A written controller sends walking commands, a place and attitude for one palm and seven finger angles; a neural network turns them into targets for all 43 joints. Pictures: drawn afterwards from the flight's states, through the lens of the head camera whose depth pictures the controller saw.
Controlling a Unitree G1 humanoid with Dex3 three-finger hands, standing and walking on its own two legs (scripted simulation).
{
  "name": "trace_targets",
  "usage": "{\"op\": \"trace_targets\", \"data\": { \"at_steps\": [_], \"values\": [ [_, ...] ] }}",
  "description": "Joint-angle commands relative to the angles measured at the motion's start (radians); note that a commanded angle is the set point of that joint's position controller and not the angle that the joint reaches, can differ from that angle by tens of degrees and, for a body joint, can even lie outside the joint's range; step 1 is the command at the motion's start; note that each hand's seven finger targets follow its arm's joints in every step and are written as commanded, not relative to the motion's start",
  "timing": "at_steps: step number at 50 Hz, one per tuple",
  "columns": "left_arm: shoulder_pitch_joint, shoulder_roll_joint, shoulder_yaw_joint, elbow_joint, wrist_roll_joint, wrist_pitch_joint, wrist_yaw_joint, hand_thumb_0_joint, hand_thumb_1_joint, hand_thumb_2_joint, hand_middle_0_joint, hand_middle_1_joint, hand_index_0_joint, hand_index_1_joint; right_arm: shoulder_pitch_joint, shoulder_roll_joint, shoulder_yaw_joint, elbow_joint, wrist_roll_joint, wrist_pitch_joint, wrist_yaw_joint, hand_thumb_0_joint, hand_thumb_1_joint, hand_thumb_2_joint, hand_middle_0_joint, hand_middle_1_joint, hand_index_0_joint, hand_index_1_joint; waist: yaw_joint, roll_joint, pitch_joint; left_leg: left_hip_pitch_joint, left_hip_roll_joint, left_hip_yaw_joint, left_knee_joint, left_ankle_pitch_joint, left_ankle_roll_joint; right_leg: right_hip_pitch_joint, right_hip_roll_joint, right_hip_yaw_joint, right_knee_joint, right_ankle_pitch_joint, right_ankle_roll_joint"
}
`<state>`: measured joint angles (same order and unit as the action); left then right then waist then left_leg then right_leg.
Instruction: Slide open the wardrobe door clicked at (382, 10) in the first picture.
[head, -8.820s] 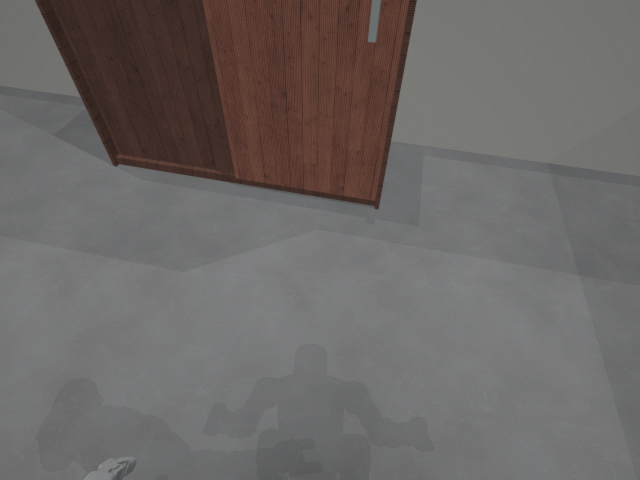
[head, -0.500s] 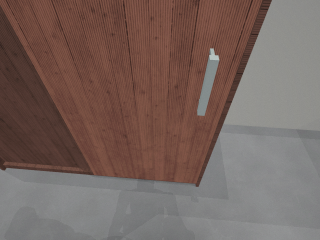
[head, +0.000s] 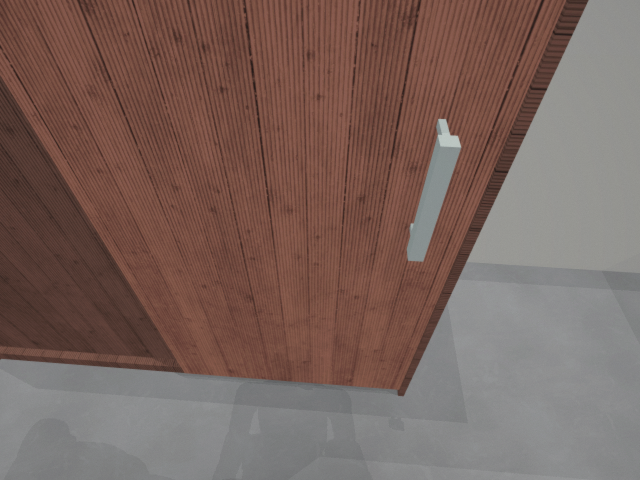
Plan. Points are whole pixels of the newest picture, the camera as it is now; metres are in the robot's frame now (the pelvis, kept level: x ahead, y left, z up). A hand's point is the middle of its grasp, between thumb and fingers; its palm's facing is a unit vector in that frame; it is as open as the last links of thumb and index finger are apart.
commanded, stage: come to a stop and stand still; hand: right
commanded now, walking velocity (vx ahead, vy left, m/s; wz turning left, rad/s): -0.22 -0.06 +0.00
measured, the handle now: (427, 195) +0.48 -0.12 +0.10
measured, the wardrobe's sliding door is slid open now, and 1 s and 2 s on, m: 0.00 0.00 0.00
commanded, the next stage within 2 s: none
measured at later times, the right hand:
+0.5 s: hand out of the picture +0.07 -0.20 -0.16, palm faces +0.01 +0.96 -0.27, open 7.3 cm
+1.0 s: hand out of the picture +0.01 -0.25 -0.16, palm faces -0.04 +0.97 -0.24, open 7.4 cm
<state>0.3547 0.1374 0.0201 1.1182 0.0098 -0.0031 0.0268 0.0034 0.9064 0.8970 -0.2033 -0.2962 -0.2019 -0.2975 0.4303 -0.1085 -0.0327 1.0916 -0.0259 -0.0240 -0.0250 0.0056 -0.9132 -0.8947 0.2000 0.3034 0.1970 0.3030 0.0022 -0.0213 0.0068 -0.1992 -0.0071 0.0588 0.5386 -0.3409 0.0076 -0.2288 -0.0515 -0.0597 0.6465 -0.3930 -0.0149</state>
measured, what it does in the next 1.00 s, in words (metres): steps on the spot: right foot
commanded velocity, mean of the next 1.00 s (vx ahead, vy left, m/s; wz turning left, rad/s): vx -0.06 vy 0.00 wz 0.00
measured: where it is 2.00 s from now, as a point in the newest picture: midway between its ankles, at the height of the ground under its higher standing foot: outside the picture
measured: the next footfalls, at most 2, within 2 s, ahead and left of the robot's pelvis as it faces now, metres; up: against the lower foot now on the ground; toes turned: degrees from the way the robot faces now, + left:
right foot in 0.56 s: +0.07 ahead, -0.12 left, +0.00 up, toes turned -1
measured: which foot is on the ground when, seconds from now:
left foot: down 0.00-1.00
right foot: down 0.00-0.32, up 0.34-0.54, down 0.56-1.00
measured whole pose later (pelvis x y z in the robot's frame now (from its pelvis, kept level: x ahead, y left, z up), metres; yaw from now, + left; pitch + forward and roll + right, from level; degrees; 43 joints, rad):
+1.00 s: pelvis +0.00 -0.06 +0.01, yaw +2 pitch +0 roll +0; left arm 0.26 0.20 -0.01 0.96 0.01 0.01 0.00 0.00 0.91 0.90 -0.21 -0.30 -0.20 -0.30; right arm 0.33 -0.21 0.01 0.98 -0.03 0.02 -0.03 0.01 -0.91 -0.89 0.20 0.30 0.20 0.30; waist -0.01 -0.01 0.02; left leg -0.22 0.07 0.01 0.49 -0.27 -0.02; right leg -0.27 0.03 -0.10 0.48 -0.21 -0.08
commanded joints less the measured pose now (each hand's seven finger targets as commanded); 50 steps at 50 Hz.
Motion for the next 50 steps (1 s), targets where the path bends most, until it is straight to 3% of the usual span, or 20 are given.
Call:
{"op": "trace_targets", "data": {
  "at_steps": [1,2,4,6,9,12,14,15,16,17,20,24,25,27,30,31,33,35,40,50],
  "values": [
    [-0.024,0.023,-0.001,-0.053,-0.002,-0.029,0.008,0.0,0.9,0.9,-0.2,-0.3,-0.2,-0.3,0.082,-0.109,-0.017,-0.003,0.004,-0.008,-0.018,0.0,-0.9,-0.9,0.2,0.3,0.2,0.3,0.003,0.093,0.092,0.056,0.232,-0.225,-0.13,0.496,0.148,-0.114,-0.023,-0.017,-0.063,0.056,0.008],
    [0.04,0.025,-0.002,-0.019,-0.006,-0.031,0.012,0.0,0.9,0.9,-0.2,-0.3,-0.2,-0.3,0.037,-0.091,-0.01,-0.011,0.009,-0.004,-0.02,0.0,-0.9,-0.9,0.2,0.3,0.2,0.3,0.035,0.021,0.061,-0.003,0.16,-0.13,-0.046,0.566,0.09,0.04,-0.046,0.012,-0.193,0.336,0.005],
    [0.134,0.099,0.008,0.029,-0.006,-0.033,0.037,0.0,0.9,0.9,-0.2,-0.3,-0.2,-0.3,0.035,-0.062,0.003,-0.017,0.014,-0.001,-0.032,0.0,-0.9,-0.9,0.2,0.3,0.2,0.3,0.036,-0.131,0.006,-0.039,0.076,-0.022,0.025,0.474,0.0,0.237,-0.153,0.068,-0.136,1.165,-0.029],
    [0.118,0.127,0.016,0.026,-0.008,-0.015,0.042,0.0,0.9,0.9,-0.2,-0.3,-0.2,-0.3,0.01,-0.083,-0.003,-0.03,0.015,0.017,-0.04,0.0,-0.9,-0.9,0.2,0.3,0.2,0.3,0.029,-0.19,0.031,-0.109,0.043,0.022,0.038,0.127,-0.019,0.311,-0.192,0.095,-0.141,1.428,-0.057],
    [0.09,0.146,0.036,-0.002,-0.003,-0.002,0.046,0.0,0.9,0.9,-0.2,-0.3,-0.2,-0.3,-0.029,-0.085,-0.012,-0.066,0.003,0.034,-0.03,0.0,-0.9,-0.9,0.2,0.3,0.2,0.3,0.024,-0.125,0.101,-0.167,0.034,0.033,0.038,0.011,-0.016,0.296,-0.204,0.101,-0.152,1.358,-0.094],
    [0.025,0.157,0.052,-0.053,-0.003,0.005,0.047,0.0,0.9,0.9,-0.2,-0.3,-0.2,-0.3,-0.007,-0.101,-0.03,-0.092,0.0,0.038,-0.023,0.0,-0.9,-0.9,0.2,0.3,0.2,0.3,-0.006,-0.056,0.026,-0.023,0.069,0.009,-0.036,0.356,-0.008,0.198,-0.159,0.054,-0.091,1.101,-0.062],
    [-0.002,0.119,0.055,-0.081,-0.003,0.011,0.043,0.0,0.9,0.9,-0.2,-0.3,-0.2,-0.3,0.022,-0.147,-0.041,-0.094,-0.003,0.03,-0.028,0.0,-0.9,-0.9,0.2,0.3,0.2,0.3,-0.021,0.113,-0.021,0.123,0.175,-0.079,-0.016,0.922,0.031,0.045,-0.065,-0.019,0.015,0.713,-0.008],
    [-0.027,0.09,0.053,-0.097,-0.003,0.015,0.038,0.0,0.9,0.9,-0.2,-0.3,-0.2,-0.3,0.045,-0.177,-0.046,-0.086,-0.003,0.026,-0.031,0.0,-0.9,-0.9,0.2,0.3,0.2,0.3,-0.041,0.196,-0.046,0.224,0.266,-0.137,-0.02,1.195,0.099,-0.085,0.007,-0.051,0.121,0.289,0.024],
    [-0.087,0.06,0.051,-0.117,-0.006,0.022,0.032,0.0,0.9,0.9,-0.2,-0.3,-0.2,-0.3,0.047,-0.192,-0.044,-0.079,-0.004,0.026,-0.032,0.0,-0.9,-0.9,0.2,0.3,0.2,0.3,-0.063,0.243,-0.036,0.251,0.353,-0.19,-0.052,1.309,0.175,-0.185,0.045,-0.029,0.241,-0.146,0.034],
    [-0.13,0.052,0.047,-0.129,-0.003,0.03,0.029,0.0,0.9,0.9,-0.2,-0.3,-0.2,-0.3,0.029,-0.179,-0.036,-0.089,-0.005,0.029,-0.037,0.0,-0.9,-0.9,0.2,0.3,0.2,0.3,-0.065,0.196,-0.029,0.215,0.366,-0.196,-0.072,1.22,0.207,-0.205,0.034,0.031,0.314,-0.191,0.03],
    [-0.145,0.059,0.04,-0.134,-0.005,0.033,0.013,0.0,0.9,0.9,-0.2,-0.3,-0.2,-0.3,-0.07,-0.199,-0.036,-0.127,-0.006,0.024,-0.04,0.0,-0.9,-0.9,0.2,0.3,0.2,0.3,-0.034,0.178,-0.034,0.22,0.32,-0.159,-0.081,1.019,0.206,-0.234,0.018,0.043,0.29,-0.142,0.04],
    [-0.089,0.064,0.035,-0.113,-0.005,0.029,-0.001,0.0,0.9,0.9,-0.2,-0.3,-0.2,-0.3,-0.157,-0.215,-0.031,-0.152,-0.001,0.024,-0.028,0.0,-0.9,-0.9,0.2,0.3,0.2,0.3,0.012,0.182,-0.015,0.053,0.239,-0.104,-0.061,0.722,0.141,-0.036,0.02,-0.009,-0.025,0.093,0.048],
    [-0.12,0.147,0.044,-0.192,-0.009,-0.001,-0.006,0.0,0.9,0.9,-0.2,-0.3,-0.2,-0.3,-0.127,-0.255,-0.03,-0.162,0.004,-0.001,-0.064,0.0,-0.9,-0.9,0.2,0.3,0.2,0.3,0.025,0.18,-0.156,0.178,0.243,-0.214,0.019,1.219,0.08,-0.035,0.037,-0.032,-0.037,0.11,0.047],
    [-0.076,0.137,0.036,-0.218,-0.002,0.006,-0.012,0.0,0.9,0.9,-0.2,-0.3,-0.2,-0.3,-0.15,-0.248,-0.029,-0.225,0.013,-0.001,-0.05,0.0,-0.9,-0.9,0.2,0.3,0.2,0.3,0.03,0.119,-0.173,0.126,0.198,-0.114,0.08,0.781,0.06,-0.007,0.013,0.003,-0.084,0.178,-0.016],
    [-0.113,0.178,0.021,-0.247,0.01,-0.007,-0.013,0.0,0.9,0.9,-0.2,-0.3,-0.2,-0.3,-0.137,-0.179,-0.004,-0.228,0.007,0.025,-0.041,0.0,-0.9,-0.9,0.2,0.3,0.2,0.3,-0.006,-0.231,0.023,-0.032,0.051,-0.012,0.067,0.051,0.013,-0.07,-0.119,0.204,-0.213,0.512,-0.081],
    [-0.138,0.192,0.018,-0.255,0.008,-0.006,-0.01,0.0,0.9,0.9,-0.2,-0.3,-0.2,-0.3,-0.125,-0.179,0.003,-0.22,0.006,0.032,-0.035,0.0,-0.9,-0.9,0.2,0.3,0.2,0.3,-0.019,-0.235,0.08,-0.044,0.032,-0.01,0.054,-0.059,0.01,-0.11,-0.127,0.226,-0.252,0.455,-0.092],
    [-0.162,0.189,0.015,-0.277,0.007,-0.004,-0.01,0.0,0.9,0.9,-0.2,-0.3,-0.2,-0.3,-0.106,-0.178,0.011,-0.206,0.004,0.035,-0.024,0.0,-0.9,-0.9,0.2,0.3,0.2,0.3,-0.03,-0.089,0.123,-0.043,0.041,-0.036,-0.023,-0.03,0.022,-0.16,-0.099,0.213,-0.287,0.147,-0.08],
    [-0.146,0.183,0.011,-0.28,0.007,-0.006,-0.014,0.0,0.9,0.9,-0.2,-0.3,-0.2,-0.3,-0.122,-0.189,0.015,-0.207,0.002,0.023,-0.015,0.0,-0.9,-0.9,0.2,0.3,0.2,0.3,-0.012,0.002,0.078,-0.049,0.071,-0.079,-0.08,0.014,0.031,-0.109,-0.056,0.163,-0.273,0.076,-0.054],
    [-0.125,0.2,0.01,-0.265,0.01,-0.008,-0.019,0.0,0.9,0.9,-0.2,-0.3,-0.2,-0.3,-0.116,-0.202,0.019,-0.209,0.0,0.027,-0.007,0.0,-0.9,-0.9,0.2,0.3,0.2,0.3,-0.009,-0.037,0.069,-0.055,0.065,-0.061,-0.077,-0.024,0.02,-0.124,-0.067,0.194,-0.376,-0.112,-0.053],
    [-0.098,0.194,0.001,-0.2,0.004,-0.02,-0.018,0.0,0.9,0.9,-0.2,-0.3,-0.2,-0.3,-0.074,-0.196,0.029,-0.146,0.003,0.013,-0.005,0.0,-0.9,-0.9,0.2,0.3,0.2,0.3,-0.009,0.011,0.024,-0.037,0.093,-0.094,-0.12,0.032,0.021,-0.058,-0.06,0.165,-0.363,-0.001,-0.05]
  ]
}}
